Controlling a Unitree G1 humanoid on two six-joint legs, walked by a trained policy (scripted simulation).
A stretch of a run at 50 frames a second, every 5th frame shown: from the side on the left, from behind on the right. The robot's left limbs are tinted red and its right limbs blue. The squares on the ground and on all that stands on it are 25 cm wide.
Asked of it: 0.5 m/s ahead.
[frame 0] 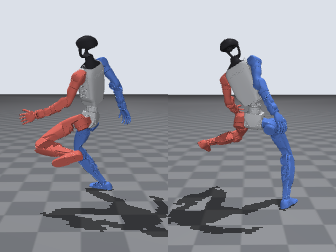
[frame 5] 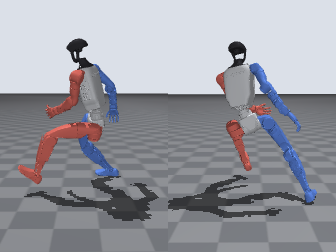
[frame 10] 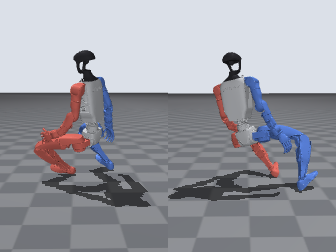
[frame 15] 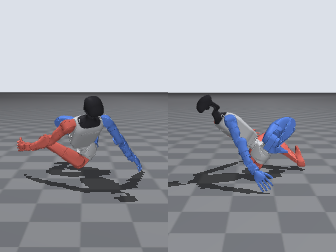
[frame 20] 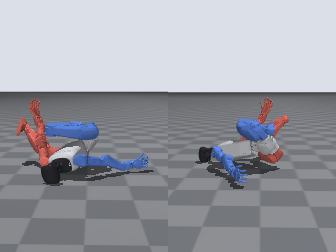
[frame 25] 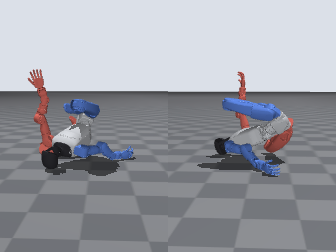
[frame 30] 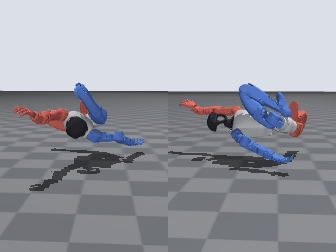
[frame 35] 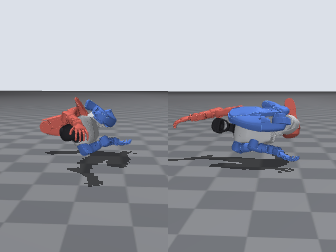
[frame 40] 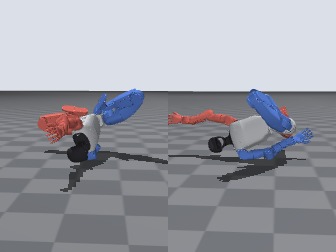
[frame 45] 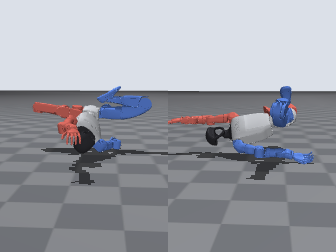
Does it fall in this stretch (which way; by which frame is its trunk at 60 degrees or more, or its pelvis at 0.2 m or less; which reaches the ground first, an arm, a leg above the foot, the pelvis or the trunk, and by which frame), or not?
yes: goes over to its left; its pelvis at 0.2 m or less by frame 15; the left leg reaches the ground first, by frame 20
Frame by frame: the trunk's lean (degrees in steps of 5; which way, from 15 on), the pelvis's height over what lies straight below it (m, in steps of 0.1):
0: 25 to its left, 0.7
5: 15 forward, 0.6
10: 10, 0.4
15: 50 to its left, 0.2
20: 105 to its left, 0.2
25: 110 forward and to its left, 0.2
30: 90 to its left, 0.3
35: 85 to its left, 0.2
40: 115 to its left, 0.2
45: 105 to its left, 0.2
